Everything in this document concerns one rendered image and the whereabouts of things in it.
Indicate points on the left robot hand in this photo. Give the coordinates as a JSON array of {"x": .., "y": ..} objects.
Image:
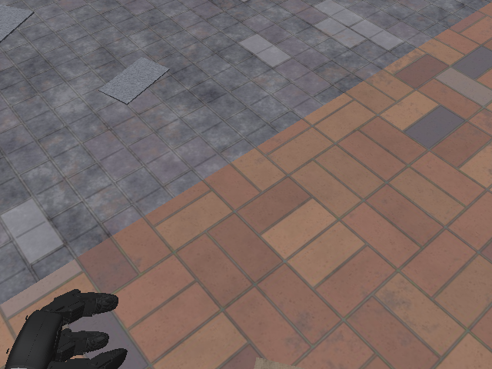
[{"x": 42, "y": 344}]

